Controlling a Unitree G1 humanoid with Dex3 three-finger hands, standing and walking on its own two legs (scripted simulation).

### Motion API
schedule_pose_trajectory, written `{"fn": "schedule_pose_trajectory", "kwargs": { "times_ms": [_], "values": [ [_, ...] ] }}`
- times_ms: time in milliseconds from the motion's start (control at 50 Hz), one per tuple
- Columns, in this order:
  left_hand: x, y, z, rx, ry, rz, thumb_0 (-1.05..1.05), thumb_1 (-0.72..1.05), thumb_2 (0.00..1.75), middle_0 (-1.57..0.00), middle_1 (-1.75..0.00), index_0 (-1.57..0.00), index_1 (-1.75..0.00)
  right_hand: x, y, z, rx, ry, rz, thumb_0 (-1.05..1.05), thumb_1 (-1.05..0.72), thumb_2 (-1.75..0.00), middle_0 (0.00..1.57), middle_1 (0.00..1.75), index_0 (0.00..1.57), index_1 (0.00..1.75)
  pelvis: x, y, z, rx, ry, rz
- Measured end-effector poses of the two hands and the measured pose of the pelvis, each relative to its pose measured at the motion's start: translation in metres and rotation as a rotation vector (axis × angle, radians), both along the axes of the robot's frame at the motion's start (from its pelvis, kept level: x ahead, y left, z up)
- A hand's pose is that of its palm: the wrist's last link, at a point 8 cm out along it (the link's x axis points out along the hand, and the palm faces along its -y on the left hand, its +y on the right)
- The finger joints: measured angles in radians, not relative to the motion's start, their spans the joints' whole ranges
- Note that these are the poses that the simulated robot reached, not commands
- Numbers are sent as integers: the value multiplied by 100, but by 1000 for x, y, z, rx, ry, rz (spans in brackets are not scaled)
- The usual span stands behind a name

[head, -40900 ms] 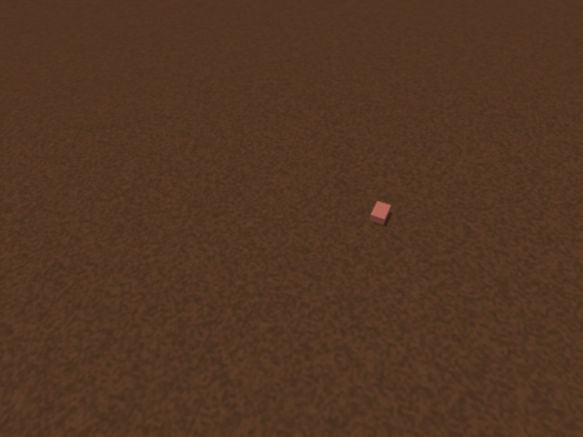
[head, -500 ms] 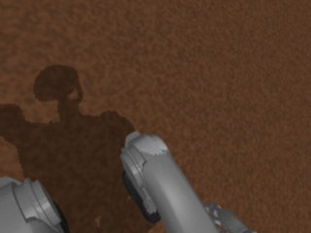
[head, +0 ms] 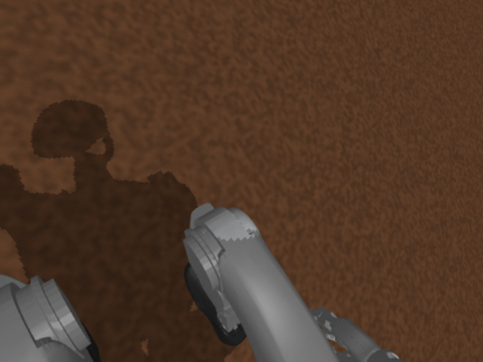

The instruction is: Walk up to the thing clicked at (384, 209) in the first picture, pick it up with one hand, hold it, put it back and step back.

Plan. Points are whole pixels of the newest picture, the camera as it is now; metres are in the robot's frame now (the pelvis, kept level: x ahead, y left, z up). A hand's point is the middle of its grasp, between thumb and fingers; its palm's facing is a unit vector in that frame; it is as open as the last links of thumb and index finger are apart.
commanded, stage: rest palm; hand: left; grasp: from above
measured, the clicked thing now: out of the picture +0.50 +0.35 -0.29
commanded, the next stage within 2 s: close in 0.74 s
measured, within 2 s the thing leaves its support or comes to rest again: neither
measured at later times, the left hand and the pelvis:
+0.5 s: hand out of the picture +0.47 +0.33 -0.24, palm faces -0.43 -0.12 -0.89, open 11.8 cm; pelvis +0.00 +0.00 +0.00, yaw -1 degrees
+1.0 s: hand out of the picture +0.48 +0.33 -0.24, palm faces -0.43 -0.12 -0.90, open 10.8 cm; pelvis +0.00 +0.00 +0.00, yaw -1 degrees
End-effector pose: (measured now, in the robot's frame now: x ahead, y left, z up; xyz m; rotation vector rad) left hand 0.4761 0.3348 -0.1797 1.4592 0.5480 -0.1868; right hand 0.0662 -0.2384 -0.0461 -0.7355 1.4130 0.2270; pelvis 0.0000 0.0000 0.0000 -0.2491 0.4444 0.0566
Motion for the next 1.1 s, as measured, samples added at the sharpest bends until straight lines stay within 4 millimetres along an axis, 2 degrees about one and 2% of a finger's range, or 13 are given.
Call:
{"fn": "schedule_pose_trajectory", "kwargs": {
  "times_ms": [880,1100],
  "values": [
    [5,-2,-5,5,-12,0,0,-2,60,-43,-75,-45,-70,0,0,2,-3,16,26,0,-92,-91,20,30,20,30,1,1,1,-6,-4,-11],
    [7,-1,-4,9,-19,5,0,7,50,-48,-71,-51,-64,3,1,3,-6,9,33,0,-91,-90,20,30,20,30,1,1,1,-7,-5,-10]
  ]
}}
